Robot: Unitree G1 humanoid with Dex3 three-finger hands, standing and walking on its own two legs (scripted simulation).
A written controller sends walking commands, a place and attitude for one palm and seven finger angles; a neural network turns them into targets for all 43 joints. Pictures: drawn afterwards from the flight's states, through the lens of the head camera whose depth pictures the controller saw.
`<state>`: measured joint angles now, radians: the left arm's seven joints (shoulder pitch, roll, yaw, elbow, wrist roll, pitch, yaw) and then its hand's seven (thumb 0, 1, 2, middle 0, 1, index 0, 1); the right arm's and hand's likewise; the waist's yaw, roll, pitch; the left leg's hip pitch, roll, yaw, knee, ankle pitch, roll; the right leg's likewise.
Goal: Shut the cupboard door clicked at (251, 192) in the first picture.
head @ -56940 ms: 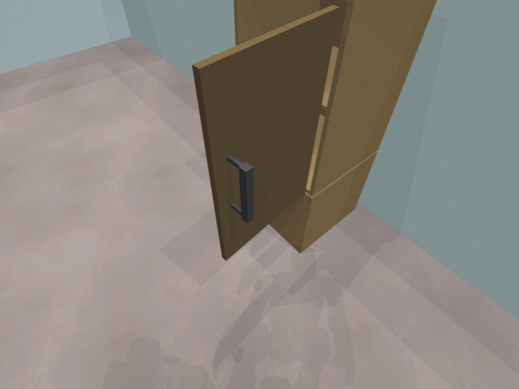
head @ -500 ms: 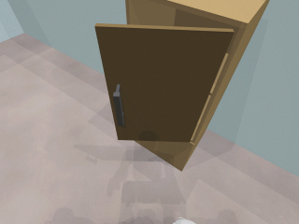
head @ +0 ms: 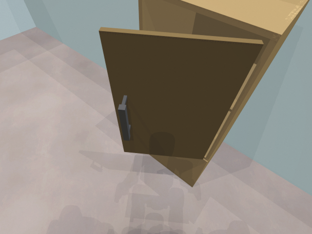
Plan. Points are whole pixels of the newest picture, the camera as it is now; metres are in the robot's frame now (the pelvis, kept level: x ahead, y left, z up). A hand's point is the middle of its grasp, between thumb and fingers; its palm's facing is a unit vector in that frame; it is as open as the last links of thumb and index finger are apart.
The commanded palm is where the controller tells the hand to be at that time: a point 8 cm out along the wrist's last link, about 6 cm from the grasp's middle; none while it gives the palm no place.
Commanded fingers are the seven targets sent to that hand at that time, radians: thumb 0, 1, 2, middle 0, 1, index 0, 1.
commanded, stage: come to a stop and stand still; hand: left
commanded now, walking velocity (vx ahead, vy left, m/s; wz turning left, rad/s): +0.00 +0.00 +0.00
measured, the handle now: (126, 119) +0.46 +0.14 -0.04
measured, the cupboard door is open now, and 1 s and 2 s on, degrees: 34 34 34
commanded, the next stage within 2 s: look again from close up in 0.58 s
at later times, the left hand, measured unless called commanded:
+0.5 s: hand out of the picture -0.02 +0.19 -0.17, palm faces +0.00 -0.98 -0.20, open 7.4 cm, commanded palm none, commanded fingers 0.00 0.90 0.90 -0.20 -0.30 -0.20 -0.30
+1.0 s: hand out of the picture +0.04 +0.21 -0.17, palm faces -0.03 -0.97 -0.25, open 7.4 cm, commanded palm none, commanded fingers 0.00 0.90 0.90 -0.20 -0.30 -0.20 -0.30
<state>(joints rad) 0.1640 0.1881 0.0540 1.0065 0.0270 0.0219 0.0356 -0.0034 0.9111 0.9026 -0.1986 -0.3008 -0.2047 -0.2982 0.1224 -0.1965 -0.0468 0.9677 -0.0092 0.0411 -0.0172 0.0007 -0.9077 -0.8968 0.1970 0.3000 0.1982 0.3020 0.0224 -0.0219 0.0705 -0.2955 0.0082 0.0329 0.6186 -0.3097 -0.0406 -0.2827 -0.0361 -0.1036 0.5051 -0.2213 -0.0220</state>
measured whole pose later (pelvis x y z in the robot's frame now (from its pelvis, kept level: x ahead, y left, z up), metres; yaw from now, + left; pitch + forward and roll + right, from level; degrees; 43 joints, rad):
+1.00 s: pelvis -0.01 +0.02 +0.00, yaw -1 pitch -1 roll +0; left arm 0.23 0.22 -0.01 1.06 0.01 -0.01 0.03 0.00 0.91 0.90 -0.20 -0.30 -0.20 -0.30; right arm 0.23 -0.20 0.00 1.08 -0.01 -0.02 -0.02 0.00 -0.90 -0.90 0.20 0.30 0.20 0.30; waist 0.00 -0.01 0.04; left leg -0.21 -0.01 0.07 0.47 -0.24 0.03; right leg -0.19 -0.01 0.04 0.50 -0.30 0.01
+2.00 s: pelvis -0.05 +0.00 -0.11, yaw +2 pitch +15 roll -3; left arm 0.34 0.26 0.19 0.06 -0.33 -0.37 -0.39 0.01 0.90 0.90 -0.66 -0.81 -0.67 -0.81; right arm 0.22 -0.20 0.00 0.56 0.04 -0.25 -0.08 0.01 -0.90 -0.90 0.20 0.30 0.21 0.30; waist 0.02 0.03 -0.16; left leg -1.03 0.03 -0.04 1.27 -0.51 0.00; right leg -0.95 0.02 -0.09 1.24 -0.55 -0.04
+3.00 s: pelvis -0.03 +0.01 -0.09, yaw +2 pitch +15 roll -3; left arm 0.39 0.26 0.15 -0.01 -0.29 -0.37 -0.27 0.01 0.90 0.90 -1.29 -1.50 -1.30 -1.50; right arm 0.27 -0.24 0.01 0.50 0.02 -0.17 -0.05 0.01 -0.90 -0.90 0.20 0.30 0.20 0.30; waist -0.01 0.04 -0.17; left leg -0.95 0.02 -0.02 1.20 -0.52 0.02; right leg -0.87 0.02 -0.08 1.15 -0.54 -0.02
